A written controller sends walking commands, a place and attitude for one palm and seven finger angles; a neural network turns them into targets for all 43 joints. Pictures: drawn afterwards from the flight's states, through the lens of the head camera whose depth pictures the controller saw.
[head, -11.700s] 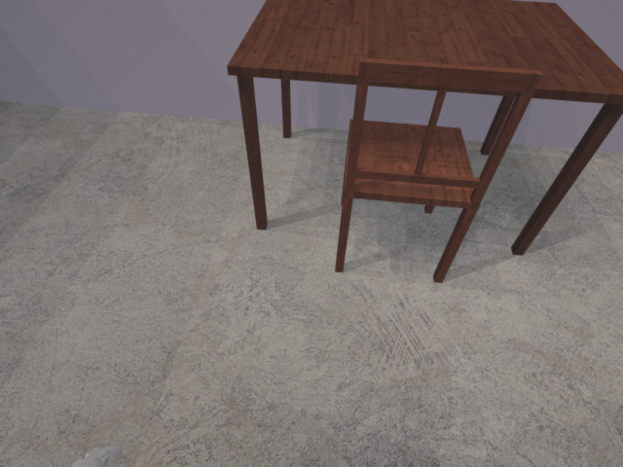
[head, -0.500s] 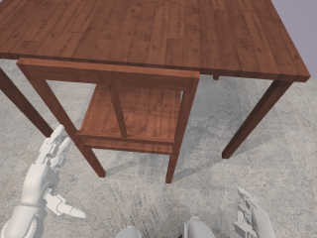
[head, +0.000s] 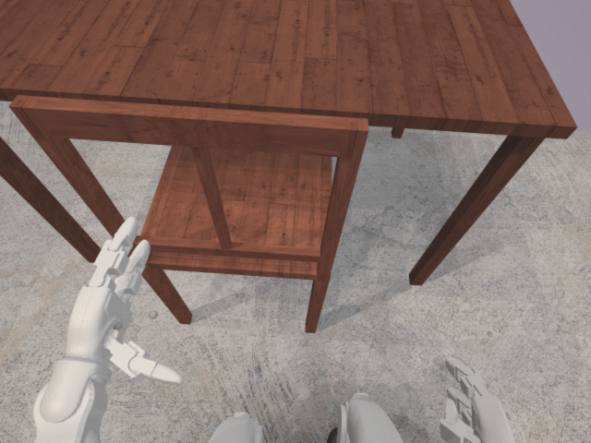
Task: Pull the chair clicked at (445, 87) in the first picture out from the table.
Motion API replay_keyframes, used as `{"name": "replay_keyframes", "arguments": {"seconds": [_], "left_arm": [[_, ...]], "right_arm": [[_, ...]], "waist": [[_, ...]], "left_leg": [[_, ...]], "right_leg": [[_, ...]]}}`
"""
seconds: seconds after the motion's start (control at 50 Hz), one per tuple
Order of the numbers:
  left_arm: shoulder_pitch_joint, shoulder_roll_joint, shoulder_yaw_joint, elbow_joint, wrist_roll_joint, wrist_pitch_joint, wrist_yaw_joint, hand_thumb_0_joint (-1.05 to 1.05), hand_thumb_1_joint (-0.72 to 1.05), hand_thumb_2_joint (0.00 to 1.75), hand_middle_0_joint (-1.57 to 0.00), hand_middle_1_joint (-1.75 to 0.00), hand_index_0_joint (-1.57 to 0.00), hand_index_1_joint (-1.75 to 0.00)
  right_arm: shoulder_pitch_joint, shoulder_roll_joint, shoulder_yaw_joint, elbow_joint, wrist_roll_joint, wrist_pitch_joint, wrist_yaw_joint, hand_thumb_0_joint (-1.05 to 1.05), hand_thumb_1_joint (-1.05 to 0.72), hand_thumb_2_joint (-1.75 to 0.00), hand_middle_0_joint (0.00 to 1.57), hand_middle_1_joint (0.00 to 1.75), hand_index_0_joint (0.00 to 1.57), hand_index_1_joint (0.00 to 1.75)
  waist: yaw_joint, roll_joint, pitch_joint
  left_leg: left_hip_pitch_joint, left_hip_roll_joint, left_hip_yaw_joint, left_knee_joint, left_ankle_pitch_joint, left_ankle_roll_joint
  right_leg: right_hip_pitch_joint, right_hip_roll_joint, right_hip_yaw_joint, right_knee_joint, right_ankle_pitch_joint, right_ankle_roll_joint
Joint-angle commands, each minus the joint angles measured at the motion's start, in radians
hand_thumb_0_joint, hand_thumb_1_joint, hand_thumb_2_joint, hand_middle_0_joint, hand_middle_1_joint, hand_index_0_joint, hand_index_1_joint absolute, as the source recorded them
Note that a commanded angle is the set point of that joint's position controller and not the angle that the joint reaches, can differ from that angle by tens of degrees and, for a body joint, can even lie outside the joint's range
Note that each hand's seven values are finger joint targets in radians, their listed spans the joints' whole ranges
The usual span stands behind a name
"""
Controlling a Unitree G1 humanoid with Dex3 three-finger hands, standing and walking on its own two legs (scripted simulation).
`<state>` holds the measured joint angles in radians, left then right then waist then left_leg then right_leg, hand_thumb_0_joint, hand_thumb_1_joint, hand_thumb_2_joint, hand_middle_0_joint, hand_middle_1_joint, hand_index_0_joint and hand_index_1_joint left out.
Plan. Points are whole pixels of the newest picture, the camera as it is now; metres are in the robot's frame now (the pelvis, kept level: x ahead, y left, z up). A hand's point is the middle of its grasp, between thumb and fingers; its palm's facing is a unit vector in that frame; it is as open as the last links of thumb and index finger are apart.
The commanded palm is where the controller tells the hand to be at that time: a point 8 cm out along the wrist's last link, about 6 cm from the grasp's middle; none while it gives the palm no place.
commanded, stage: aim the fingers beside a spindle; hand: left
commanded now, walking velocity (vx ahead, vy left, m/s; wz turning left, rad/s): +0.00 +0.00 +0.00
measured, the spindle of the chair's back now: (215, 204) +0.47 +0.14 -0.02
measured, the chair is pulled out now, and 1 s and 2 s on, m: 0.00 0.00 0.00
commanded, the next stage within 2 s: push the fingers through the gap in 1.56 s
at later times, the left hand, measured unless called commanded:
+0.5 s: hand (188, 297) +0.30 +0.15 +0.01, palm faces -0.08 -1.00 -0.01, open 16.9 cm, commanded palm +0.28 +0.20 +0.02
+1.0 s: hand (221, 281) +0.33 +0.11 -0.01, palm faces -0.08 -1.00 -0.02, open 16.9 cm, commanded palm +0.31 +0.17 +0.00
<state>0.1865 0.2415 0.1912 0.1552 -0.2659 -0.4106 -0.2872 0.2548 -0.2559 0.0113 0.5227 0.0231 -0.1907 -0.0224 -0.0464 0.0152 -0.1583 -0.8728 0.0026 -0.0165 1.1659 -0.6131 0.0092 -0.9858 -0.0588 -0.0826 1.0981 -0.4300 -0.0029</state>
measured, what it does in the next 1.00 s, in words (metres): stands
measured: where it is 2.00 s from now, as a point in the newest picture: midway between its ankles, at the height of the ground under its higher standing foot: outside the picture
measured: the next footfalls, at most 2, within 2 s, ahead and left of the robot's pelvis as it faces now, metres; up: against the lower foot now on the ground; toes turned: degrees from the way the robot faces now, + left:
none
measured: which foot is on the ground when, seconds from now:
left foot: down 0.00-1.00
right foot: down 0.00-1.00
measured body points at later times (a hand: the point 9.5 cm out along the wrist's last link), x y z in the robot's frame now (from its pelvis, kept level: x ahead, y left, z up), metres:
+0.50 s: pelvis +0.00 +0.00 -0.01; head +0.10 +0.01 +0.42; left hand +0.30 +0.20 +0.02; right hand +0.17 -0.24 -0.11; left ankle -0.03 +0.11 -0.65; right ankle +0.05 -0.12 -0.65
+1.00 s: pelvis -0.01 -0.01 -0.03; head +0.11 -0.01 +0.41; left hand +0.33 +0.17 +0.00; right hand +0.15 -0.25 -0.13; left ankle -0.03 +0.11 -0.65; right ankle +0.05 -0.12 -0.65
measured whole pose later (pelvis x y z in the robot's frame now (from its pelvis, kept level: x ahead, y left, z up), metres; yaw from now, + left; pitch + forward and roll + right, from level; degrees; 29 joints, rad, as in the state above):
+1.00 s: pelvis -0.01 -0.01 -0.03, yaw +0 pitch +23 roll +0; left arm -0.12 0.16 0.06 0.36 -0.14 -0.44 -0.09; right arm 0.21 -0.24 0.01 0.53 0.00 -0.08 0.01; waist -0.06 0.01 -0.17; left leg -1.05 -0.01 -0.01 1.29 -0.65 0.00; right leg -1.17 -0.07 -0.07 1.24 -0.47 -0.01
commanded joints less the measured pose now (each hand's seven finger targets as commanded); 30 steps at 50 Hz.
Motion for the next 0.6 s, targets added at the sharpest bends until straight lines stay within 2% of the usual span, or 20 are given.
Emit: {"name": "replay_keyframes", "arguments": {"seconds": [0.0,0.02,0.04,0.08,0.12,0.16,0.18,0.22,0.28,0.3,0.32,0.34,0.38,0.4,0.46,0.48,0.52,0.58], "left_arm": [[-0.066,0.11,0.039,-0.207,0.008,-0.077,0.031,0.0,-0.5,0.3,-0.06,-0.08,-0.06,-0.08],[-0.106,0.093,0.011,-0.224,0.011,-0.081,0.035,0.0,-0.5,0.3,-0.06,-0.08,-0.06,-0.08],[-0.101,0.106,0.025,-0.218,0.014,-0.083,0.041,0.0,-0.5,0.3,-0.06,-0.08,-0.06,-0.08],[-0.116,0.104,0.018,-0.21,0.022,-0.086,0.055,0.0,-0.5,0.3,-0.06,-0.08,-0.06,-0.08],[-0.155,0.095,0.003,-0.209,0.031,-0.09,0.063,0.0,-0.5,0.3,-0.06,-0.08,-0.06,-0.08],[-0.159,0.096,0.006,-0.201,0.036,-0.091,0.071,0.0,-0.5,0.3,-0.06,-0.08,-0.06,-0.08],[-0.155,0.096,0.003,-0.19,0.04,-0.086,0.074,0.0,-0.5,0.3,-0.06,-0.08,-0.06,-0.08],[-0.199,0.068,-0.03,-0.196,0.044,-0.083,0.077,0.0,-0.5,0.3,-0.06,-0.08,-0.06,-0.08],[-0.216,0.089,-0.013,-0.161,0.054,-0.074,0.089,0.0,-0.5,0.3,-0.06,-0.08,-0.06,-0.08],[-0.241,0.066,-0.032,-0.167,0.056,-0.075,0.091,0.0,-0.5,0.3,-0.06,-0.08,-0.06,-0.08],[-0.243,0.065,-0.035,-0.176,0.058,-0.075,0.094,0.0,-0.5,0.3,-0.06,-0.08,-0.06,-0.08],[-0.24,0.051,-0.046,-0.163,0.056,-0.072,0.097,0.0,-0.5,0.3,-0.06,-0.08,-0.06,-0.08],[-0.232,0.06,-0.041,-0.158,0.063,-0.069,0.104,0.0,-0.5,0.3,-0.06,-0.08,-0.06,-0.08],[-0.225,0.053,-0.043,-0.162,0.064,-0.069,0.107,0.0,-0.5,0.3,-0.06,-0.08,-0.06,-0.08],[-0.252,0.052,-0.042,-0.137,0.072,-0.067,0.12,0.0,-0.5,0.3,-0.06,-0.08,-0.06,-0.08],[-0.242,0.058,-0.038,-0.131,0.078,-0.069,0.125,0.0,-0.5,0.3,-0.06,-0.08,-0.06,-0.08],[-0.289,0.02,-0.084,-0.148,0.087,-0.076,0.133,0.0,-0.5,0.3,-0.06,-0.08,-0.06,-0.08],[-0.335,0.017,-0.097,-0.131,0.1,-0.084,0.152,0.0,-0.5,0.3,-0.06,-0.08,-0.06,-0.08]], "right_arm": [[-0.022,-0.134,-0.065,-0.144,0.001,-0.04,-0.005,0.0,-0.9,-0.9,0.2,0.3,0.2,0.3],[-0.024,-0.134,-0.064,-0.144,-0.002,-0.041,-0.004,0.0,-0.9,-0.9,0.2,0.3,0.2,0.3],[-0.02,-0.134,-0.065,-0.139,-0.002,-0.038,-0.004,0.0,-0.9,-0.9,0.2,0.3,0.2,0.3],[-0.022,-0.137,-0.065,-0.137,-0.005,-0.033,-0.004,0.0,-0.9,-0.9,0.2,0.3,0.2,0.3],[-0.026,-0.134,-0.064,-0.134,-0.006,-0.029,-0.002,0.0,-0.9,-0.9,0.2,0.3,0.2,0.3],[-0.026,-0.135,-0.064,-0.133,-0.007,-0.023,-0.001,0.0,-0.9,-0.9,0.2,0.3,0.2,0.3],[-0.027,-0.135,-0.064,-0.135,-0.008,-0.019,-0.001,0.0,-0.9,-0.9,0.2,0.3,0.2,0.3],[-0.03,-0.132,-0.062,-0.133,-0.007,-0.012,0.001,0.0,-0.9,-0.9,0.2,0.3,0.2,0.3],[-0.026,-0.136,-0.063,-0.13,-0.009,-0.001,0.001,0.0,-0.9,-0.9,0.2,0.3,0.2,0.3],[-0.026,-0.132,-0.062,-0.129,-0.009,0.002,0.002,0.0,-0.9,-0.9,0.2,0.3,0.2,0.3],[-0.027,-0.132,-0.064,-0.131,-0.009,0.004,0.002,0.0,-0.9,-0.9,0.2,0.3,0.2,0.3],[-0.025,-0.13,-0.063,-0.131,-0.01,0.007,0.005,0.0,-0.9,-0.9,0.2,0.3,0.2,0.3],[-0.022,-0.132,-0.065,-0.132,-0.011,0.013,0.006,0.0,-0.9,-0.9,0.2,0.3,0.2,0.3],[-0.022,-0.128,-0.065,-0.136,-0.011,0.017,0.009,0.0,-0.9,-0.9,0.2,0.3,0.2,0.3],[-0.022,-0.128,-0.066,-0.134,-0.011,0.029,0.011,0.0,-0.9,-0.9,0.2,0.3,0.2,0.3],[-0.023,-0.129,-0.065,-0.138,-0.013,0.033,0.011,0.0,-0.9,-0.9,0.2,0.3,0.2,0.3],[-0.027,-0.125,-0.065,-0.138,-0.013,0.036,0.015,0.0,-0.9,-0.9,0.2,0.3,0.2,0.3],[-0.02,-0.129,-0.067,-0.13,-0.017,0.041,0.016,0.0,-0.9,-0.9,0.2,0.3,0.2,0.3]], "waist": [[0.013,0.015,-0.267],[0.002,0.017,-0.272],[0.009,0.032,-0.268],[0.001,0.003,-0.269],[0.0,0.027,-0.271],[0.008,0.026,-0.294],[0.004,0.012,-0.294],[-0.002,0.029,-0.301],[0.0,0.014,-0.304],[-0.006,0.013,-0.319],[0.0,0.029,-0.333],[-0.002,0.023,-0.328],[0.001,0.01,-0.339],[0.009,0.021,-0.357],[-0.001,-0.014,-0.338],[0.006,-0.002,-0.332],[-0.004,0.029,-0.335],[-0.014,0.016,-0.332]], "left_leg": [[0.007,-0.014,-0.006,-0.183,0.367,-0.004],[0.006,-0.014,-0.008,-0.174,0.369,-0.004],[0.005,-0.013,-0.008,-0.174,0.366,-0.006],[-0.009,-0.011,-0.011,-0.163,0.362,-0.003],[-0.012,-0.013,-0.011,-0.16,0.348,-0.006],[-0.008,-0.014,-0.014,-0.158,0.359,-0.007],[-0.015,-0.013,-0.012,-0.153,0.36,-0.004],[-0.009,-0.014,-0.012,-0.149,0.366,-0.005],[-0.023,-0.012,-0.015,-0.142,0.363,-0.005],[-0.015,-0.013,-0.015,-0.137,0.371,-0.004],[-0.009,-0.013,-0.014,-0.136,0.379,-0.006],[-0.009,-0.013,-0.015,-0.135,0.383,-0.008],[-0.009,-0.011,-0.017,-0.13,0.412,-0.008],[-0.009,-0.013,-0.012,-0.126,0.42,-0.008],[-0.039,-0.013,-0.009,-0.117,0.398,-0.008],[-0.045,-0.013,-0.01,-0.119,0.403,-0.008],[-0.029,-0.013,-0.011,-0.114,0.395,-0.009],[-0.031,-0.012,-0.018,-0.104,0.398,-0.01]], "right_leg": [[0.325,0.029,0.028,-0.102,0.181,-0.016],[0.312,0.027,0.026,-0.094,0.187,-0.014],[0.306,0.027,0.027,-0.095,0.177,-0.017],[0.29,0.03,0.026,-0.084,0.171,-0.016],[0.281,0.027,0.027,-0.079,0.16,-0.018],[0.285,0.028,0.028,-0.071,0.167,-0.021],[0.284,0.029,0.027,-0.069,0.171,-0.02],[0.275,0.027,0.027,-0.064,0.178,-0.019],[0.267,0.029,0.026,-0.056,0.173,-0.021],[0.266,0.028,0.026,-0.051,0.187,-0.019],[0.267,0.026,0.027,-0.048,0.19,-0.02],[0.266,0.027,0.026,-0.048,0.197,-0.02],[0.272,0.027,0.024,-0.038,0.224,-0.022],[0.285,0.025,0.029,-0.034,0.242,-0.022],[0.28,0.026,0.031,-0.03,0.24,-0.021],[0.28,0.027,0.031,-0.028,0.241,-0.024],[0.247,0.024,0.029,-0.023,0.221,-0.024],[0.22,0.024,0.025,-0.014,0.215,-0.025]]}}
